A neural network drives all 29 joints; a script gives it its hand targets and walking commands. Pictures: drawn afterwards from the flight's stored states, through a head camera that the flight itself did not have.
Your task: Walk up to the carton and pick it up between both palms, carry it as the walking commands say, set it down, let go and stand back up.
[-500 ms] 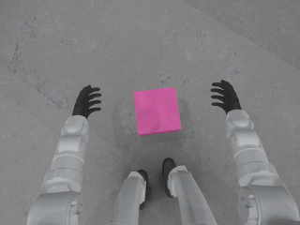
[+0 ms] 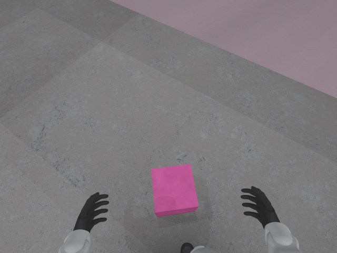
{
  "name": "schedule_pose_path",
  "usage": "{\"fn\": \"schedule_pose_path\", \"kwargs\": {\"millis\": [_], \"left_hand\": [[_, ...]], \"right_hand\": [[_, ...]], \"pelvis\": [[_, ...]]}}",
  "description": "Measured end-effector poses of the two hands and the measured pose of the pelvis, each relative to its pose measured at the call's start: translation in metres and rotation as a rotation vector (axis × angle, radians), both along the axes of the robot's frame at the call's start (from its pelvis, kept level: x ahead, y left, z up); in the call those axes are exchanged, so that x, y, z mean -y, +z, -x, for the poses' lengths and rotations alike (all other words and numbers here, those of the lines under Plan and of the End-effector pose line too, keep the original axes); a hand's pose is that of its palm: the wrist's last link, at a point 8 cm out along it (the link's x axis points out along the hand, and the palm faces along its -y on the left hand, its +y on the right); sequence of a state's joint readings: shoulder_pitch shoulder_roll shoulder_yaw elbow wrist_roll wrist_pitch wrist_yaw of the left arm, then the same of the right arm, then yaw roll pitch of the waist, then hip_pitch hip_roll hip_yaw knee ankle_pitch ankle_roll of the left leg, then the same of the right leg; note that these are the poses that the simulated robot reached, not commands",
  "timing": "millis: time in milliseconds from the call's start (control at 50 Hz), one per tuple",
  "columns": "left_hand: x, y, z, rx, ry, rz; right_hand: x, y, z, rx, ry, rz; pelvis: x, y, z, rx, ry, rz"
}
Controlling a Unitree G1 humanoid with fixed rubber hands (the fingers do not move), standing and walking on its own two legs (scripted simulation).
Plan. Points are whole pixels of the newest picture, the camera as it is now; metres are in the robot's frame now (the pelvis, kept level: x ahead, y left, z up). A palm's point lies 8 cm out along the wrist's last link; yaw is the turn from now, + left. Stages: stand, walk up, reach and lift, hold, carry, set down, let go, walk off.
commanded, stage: let go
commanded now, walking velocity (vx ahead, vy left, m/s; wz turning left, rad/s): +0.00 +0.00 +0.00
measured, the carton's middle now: (173, 190) +0.40 -0.01 -0.68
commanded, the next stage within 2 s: stand in 0.52 s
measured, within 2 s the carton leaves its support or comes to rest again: neither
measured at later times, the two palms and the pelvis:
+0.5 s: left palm (66, 248) +0.15 +0.25 -0.07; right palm (275, 245) +0.14 -0.21 -0.07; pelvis -0.01 +0.02 +0.00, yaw -1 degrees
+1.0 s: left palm out of the picture +0.12 +0.30 -0.10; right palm out of the picture +0.11 -0.27 -0.10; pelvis +0.02 +0.01 +0.00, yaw +0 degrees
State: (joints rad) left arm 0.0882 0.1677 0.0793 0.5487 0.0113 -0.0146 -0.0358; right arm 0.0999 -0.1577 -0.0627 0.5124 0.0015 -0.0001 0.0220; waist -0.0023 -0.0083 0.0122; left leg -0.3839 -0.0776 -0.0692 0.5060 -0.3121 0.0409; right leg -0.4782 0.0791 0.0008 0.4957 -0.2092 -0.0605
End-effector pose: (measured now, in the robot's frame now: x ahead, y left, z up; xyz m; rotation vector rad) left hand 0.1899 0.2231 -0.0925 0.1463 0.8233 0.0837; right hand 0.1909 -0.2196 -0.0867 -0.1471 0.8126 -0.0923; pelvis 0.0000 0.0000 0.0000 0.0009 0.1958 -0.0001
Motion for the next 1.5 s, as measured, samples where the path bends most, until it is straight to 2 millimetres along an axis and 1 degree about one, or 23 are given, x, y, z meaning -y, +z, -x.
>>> {"fn": "schedule_pose_path", "kwargs": {"millis": [100,160,220,280,360,460,540,600,680,760,840,920,1060,1160,1500], "left_hand": [[-0.006,0.017,0.031,0.008,-0.013,-0.006],[-0.012,0.02,0.045,-0.005,-0.015,-0.001],[-0.018,0.019,0.054,-0.03,-0.018,0.003],[-0.023,0.02,0.056,-0.038,-0.023,-0.004],[-0.025,0.022,0.052,-0.034,-0.034,-0.016],[-0.023,0.025,0.044,-0.024,-0.043,-0.031],[-0.022,0.026,0.04,-0.019,-0.002,-0.036],[-0.03,0.016,0.044,-0.043,-0.001,-0.084],[-0.051,0.005,0.054,-0.102,0.025,-0.142],[-0.067,-0.001,0.065,-0.16,0.05,-0.17],[-0.076,-0.005,0.072,-0.207,0.06,-0.187],[-0.078,-0.006,0.075,-0.23,0.061,-0.193],[-0.075,-0.007,0.073,-0.239,0.059,-0.192],[-0.075,-0.006,0.076,-0.245,0.063,-0.194],[-0.079,-0.006,0.106,-0.31,0.092,-0.207]], "right_hand": [[0.001,0.015,0.028,0.006,0.002,0.011],[0.001,0.018,0.04,0.006,0.006,0.014],[0.0,0.019,0.046,-0.005,0.019,0.015],[-0.003,0.02,0.048,-0.012,0.031,0.012],[-0.007,0.018,0.05,-0.018,0.029,0.001],[-0.007,0.016,0.052,-0.021,0.005,-0.012],[-0.003,0.014,0.052,-0.034,-0.002,-0.002],[0.007,0.006,0.053,-0.063,-0.004,0.054],[0.025,0.001,0.061,-0.115,-0.008,0.122],[0.042,-0.002,0.071,-0.168,-0.025,0.166],[0.052,-0.005,0.077,-0.207,-0.039,0.189],[0.055,-0.007,0.079,-0.227,-0.047,0.195],[0.054,-0.01,0.08,-0.24,-0.047,0.185],[0.054,-0.012,0.085,-0.259,-0.045,0.181],[0.067,-0.015,0.109,-0.321,-0.048,0.194]], "pelvis": [[-0.005,0.006,-0.006,0.098,-0.004,0.007],[-0.008,0.007,-0.005,0.159,-0.003,0.011],[-0.01,0.006,0.0,0.213,-0.006,0.015],[-0.013,0.004,0.006,0.252,-0.011,0.018],[-0.015,0.003,0.011,0.281,-0.014,0.02],[-0.016,0.003,0.009,0.288,-0.016,0.02],[-0.015,0.002,0.007,0.279,-0.018,0.021],[-0.013,0.001,0.003,0.246,-0.004,0.015],[-0.011,0.001,-0.005,0.224,0.004,0.009],[-0.011,0.002,-0.011,0.211,0.003,0.009],[-0.011,0.002,-0.015,0.207,0.003,0.008],[-0.012,0.004,-0.018,0.208,0.005,0.006],[-0.011,0.006,-0.02,0.215,0.008,0.005],[-0.01,0.008,-0.018,0.219,0.011,0.004],[-0.004,0.011,-0.007,0.234,0.019,0.0]]}}
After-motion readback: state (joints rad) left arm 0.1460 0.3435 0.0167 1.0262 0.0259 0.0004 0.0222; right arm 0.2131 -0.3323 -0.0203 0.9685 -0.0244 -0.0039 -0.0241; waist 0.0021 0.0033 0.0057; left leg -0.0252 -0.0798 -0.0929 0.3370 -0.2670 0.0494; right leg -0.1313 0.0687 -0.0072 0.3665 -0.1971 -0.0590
